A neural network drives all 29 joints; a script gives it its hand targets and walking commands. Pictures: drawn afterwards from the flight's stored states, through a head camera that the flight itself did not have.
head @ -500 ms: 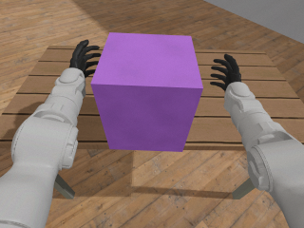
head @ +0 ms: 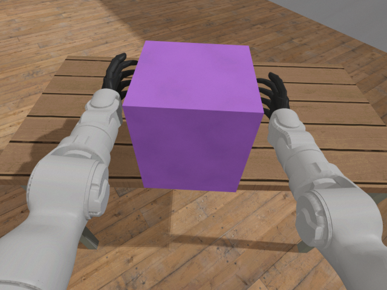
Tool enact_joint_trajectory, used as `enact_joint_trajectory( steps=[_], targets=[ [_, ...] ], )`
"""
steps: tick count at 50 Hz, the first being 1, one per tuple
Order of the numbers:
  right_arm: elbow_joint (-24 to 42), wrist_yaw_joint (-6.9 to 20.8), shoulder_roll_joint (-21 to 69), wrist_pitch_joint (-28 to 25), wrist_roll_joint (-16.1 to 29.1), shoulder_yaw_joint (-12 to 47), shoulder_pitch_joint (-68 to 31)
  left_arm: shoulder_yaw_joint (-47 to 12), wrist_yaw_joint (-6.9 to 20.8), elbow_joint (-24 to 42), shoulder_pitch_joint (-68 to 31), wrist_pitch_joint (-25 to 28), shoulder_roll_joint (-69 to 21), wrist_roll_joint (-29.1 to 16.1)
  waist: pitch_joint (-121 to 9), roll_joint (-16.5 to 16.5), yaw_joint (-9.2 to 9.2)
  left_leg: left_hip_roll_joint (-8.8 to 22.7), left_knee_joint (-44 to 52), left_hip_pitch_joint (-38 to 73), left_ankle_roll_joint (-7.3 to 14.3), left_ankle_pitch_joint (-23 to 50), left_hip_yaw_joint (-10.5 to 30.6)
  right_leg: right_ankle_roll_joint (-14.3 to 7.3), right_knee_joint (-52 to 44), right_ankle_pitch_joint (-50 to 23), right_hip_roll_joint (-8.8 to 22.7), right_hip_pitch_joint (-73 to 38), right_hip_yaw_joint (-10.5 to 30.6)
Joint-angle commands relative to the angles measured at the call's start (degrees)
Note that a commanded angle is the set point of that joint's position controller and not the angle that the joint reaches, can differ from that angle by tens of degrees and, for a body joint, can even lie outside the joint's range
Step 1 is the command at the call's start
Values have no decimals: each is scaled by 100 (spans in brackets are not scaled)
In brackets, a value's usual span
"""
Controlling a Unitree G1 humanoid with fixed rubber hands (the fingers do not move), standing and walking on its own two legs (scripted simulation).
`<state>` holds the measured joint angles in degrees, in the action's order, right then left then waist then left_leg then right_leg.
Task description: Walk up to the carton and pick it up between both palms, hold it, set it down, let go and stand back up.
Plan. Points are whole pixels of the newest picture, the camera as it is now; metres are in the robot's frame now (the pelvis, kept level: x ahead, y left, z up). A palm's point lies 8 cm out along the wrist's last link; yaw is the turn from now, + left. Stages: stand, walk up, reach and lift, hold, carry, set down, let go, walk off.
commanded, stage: reach and lift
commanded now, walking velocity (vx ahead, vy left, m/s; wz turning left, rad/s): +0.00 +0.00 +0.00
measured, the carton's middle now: (193, 120) +0.49 +0.03 +0.08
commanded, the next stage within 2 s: none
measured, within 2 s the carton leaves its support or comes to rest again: leaves its support in 1.72 s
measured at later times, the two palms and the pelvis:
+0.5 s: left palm (113, 94) +0.47 +0.20 +0.17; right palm (271, 115) +0.45 -0.13 +0.14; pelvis +0.02 +0.00 +0.01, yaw +1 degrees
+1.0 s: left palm (112, 98) +0.46 +0.20 +0.17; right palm (271, 117) +0.44 -0.13 +0.14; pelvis +0.03 +0.00 +0.01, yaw +1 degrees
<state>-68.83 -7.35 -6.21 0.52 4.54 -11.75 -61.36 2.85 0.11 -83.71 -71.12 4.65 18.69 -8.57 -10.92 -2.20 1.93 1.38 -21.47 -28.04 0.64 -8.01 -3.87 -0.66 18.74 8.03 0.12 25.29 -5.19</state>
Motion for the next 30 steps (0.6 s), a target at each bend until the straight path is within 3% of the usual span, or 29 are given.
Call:
enact_joint_trajectory(
  steps=[1,3,4,5,7,8,9,10,12,13,14,17,18,20,22,25,26,27,28,29,30],
  targets=[
    [727,3,-419,-94,-282,-176,-2368,50,31,856,-2350,144,190,134,-2740,519,22,-47,-121,1658,-445,1719,112,131,-21,-1011,53,-1037,168],
    [650,5,-329,-83,-381,-326,-2233,155,48,909,-2219,104,20,296,-2682,578,120,-23,-18,1948,-455,1833,138,131,-138,-1045,-4,-968,118],
    [648,-27,-383,-78,-479,-483,-2155,232,25,976,-2117,68,-27,416,-2698,623,83,-34,-40,1940,-537,1912,98,146,-95,-1223,22,-1062,150],
    [548,-30,-182,-51,-557,-558,-2133,319,65,835,-2047,-10,-178,470,-2421,464,134,9,-12,2060,-494,2002,100,124,-190,-1094,-34,-965,125],
    [684,1,-91,-53,-576,-696,-2121,419,87,1195,-2074,-73,-64,720,-2408,649,-8,-43,30,2058,-548,2274,108,119,-156,-1361,-15,-1212,123],
    [709,17,-206,-71,-775,-847,-2032,467,99,1279,-2055,-87,-63,802,-2531,741,88,-1,9,2181,-516,2324,105,99,-255,-1275,-44,-1153,81],
    [917,21,-104,-160,-775,-783,-2025,516,73,1514,-1864,-74,-213,850,-2747,820,-24,-54,-34,2453,-589,2845,66,141,-219,-1565,-103,-1160,95],
    [752,49,30,-130,-903,-943,-1795,625,127,1422,-1843,-73,-279,1006,-2512,804,25,-22,-51,2479,-568,2807,96,114,-272,-1440,-50,-1101,31],
    [1230,124,367,-125,-1020,-857,-1894,899,226,1672,-1677,-154,-489,1189,-2367,512,-142,-98,69,2413,-483,2781,13,168,-272,-1521,-30,-1465,154],
    [1028,194,477,-98,-1161,-968,-1935,928,283,1552,-1624,-216,-757,1413,-2005,533,-5,-121,244,2326,-540,2576,4,173,-318,-1407,-11,-1583,34],
    [1225,229,746,-89,-1386,-1003,-1917,1104,371,1699,-1628,-234,-819,1447,-1894,368,-58,-148,233,2142,-393,2378,-30,190,-326,-1366,4,-1724,156],
    [1828,516,1907,-194,-2084,-1208,-2080,1567,672,2005,-1679,-210,-1727,1983,-2279,344,-150,-190,433,2156,-268,2319,-135,314,-275,-1847,109,-2265,105],
    [1895,656,2392,-198,-2417,-1337,-2053,1675,798,2051,-1603,-277,-2175,2334,-2176,453,-228,-249,518,2367,-295,2141,-170,330,-340,-1757,61,-2356,-14],
    [2127,915,2877,-257,-2948,-1684,-1940,1956,952,2375,-1504,-377,-2910,2870,-2321,511,-211,-201,513,2769,-332,2402,-284,328,-443,-1816,-22,-2452,-130],
    [2145,1153,3213,-236,-3157,-1756,-1825,2090,1018,2557,-1239,-649,-3305,3108,-1993,521,-218,-198,460,3064,-455,2627,-288,363,-408,-1915,-49,-2504,-163],
    [2267,1136,3245,-99,-3094,-1677,-1445,2108,1122,2729,-812,-1025,-3274,3204,-1404,285,-277,-200,564,2919,-345,2472,-419,513,-352,-2007,-50,-2805,-152],
    [2200,1118,3225,-48,-3011,-1625,-1286,2174,1167,2666,-617,-1147,-3149,3137,-1117,83,-204,-201,540,2779,-310,2475,-462,557,-271,-2216,-50,-2993,-163],
    [2306,1117,3148,-85,-3006,-1531,-1420,2081,1157,2925,-762,-1158,-3220,3130,-1176,226,-299,-181,564,2722,-255,2458,-421,521,-264,-2103,-44,-2900,-71],
    [2367,1109,3230,-115,-2972,-1477,-1343,2107,1135,2998,-857,-1171,-3235,3072,-1216,170,-202,-151,491,2674,-237,2520,-404,511,-232,-1969,-58,-2827,-99],
    [2325,1148,3150,-150,-2959,-1492,-1370,2163,1080,3065,-835,-1173,-3105,3027,-1229,248,-275,-132,458,2849,-222,2632,-363,478,-230,-1790,-46,-2654,-160],
    [2459,1146,3078,-205,-2975,-1498,-1402,1913,1036,3290,-948,-1181,-3205,2919,-1245,393,-129,-95,376,3130,-292,2892,-286,427,-291,-1715,-96,-2390,-289]
  ],
)
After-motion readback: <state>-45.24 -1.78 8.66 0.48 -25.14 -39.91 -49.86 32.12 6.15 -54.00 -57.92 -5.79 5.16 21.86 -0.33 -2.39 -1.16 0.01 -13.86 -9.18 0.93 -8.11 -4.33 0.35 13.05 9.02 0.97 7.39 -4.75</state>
